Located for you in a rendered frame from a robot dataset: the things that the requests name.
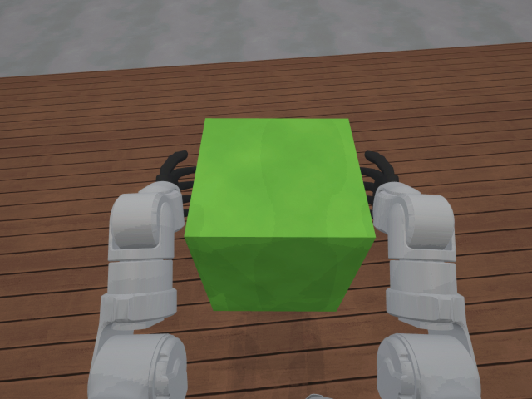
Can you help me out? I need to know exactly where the robot right upper arm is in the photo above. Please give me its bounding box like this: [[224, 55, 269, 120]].
[[377, 333, 481, 399]]

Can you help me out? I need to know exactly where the carton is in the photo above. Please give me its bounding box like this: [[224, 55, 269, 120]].
[[184, 118, 376, 312]]

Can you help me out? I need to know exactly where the right robot forearm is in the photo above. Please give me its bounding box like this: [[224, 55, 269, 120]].
[[372, 182, 481, 394]]

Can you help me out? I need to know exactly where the robot left upper arm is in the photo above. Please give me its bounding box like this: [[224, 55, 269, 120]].
[[88, 333, 188, 399]]

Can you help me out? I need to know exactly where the robot left hand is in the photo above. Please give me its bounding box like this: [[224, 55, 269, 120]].
[[156, 150, 196, 217]]

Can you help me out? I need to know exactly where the left robot forearm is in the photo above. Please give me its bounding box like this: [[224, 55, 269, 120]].
[[87, 181, 185, 397]]

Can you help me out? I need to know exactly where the robot right hand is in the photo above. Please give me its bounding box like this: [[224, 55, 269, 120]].
[[360, 150, 399, 219]]

